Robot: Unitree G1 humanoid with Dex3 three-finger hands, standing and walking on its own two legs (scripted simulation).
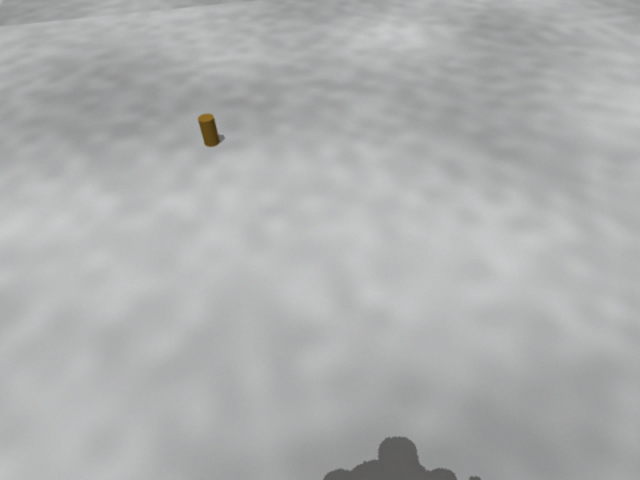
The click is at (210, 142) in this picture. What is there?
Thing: squat round
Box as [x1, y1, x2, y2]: [198, 114, 219, 146]
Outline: 203,114 198,117 205,144 208,146 212,146 217,144 219,141 213,116 211,114
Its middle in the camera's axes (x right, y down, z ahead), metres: -0.60 -0.60 +2.11
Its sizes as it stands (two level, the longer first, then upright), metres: 0.081 0.081 0.153
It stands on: the floor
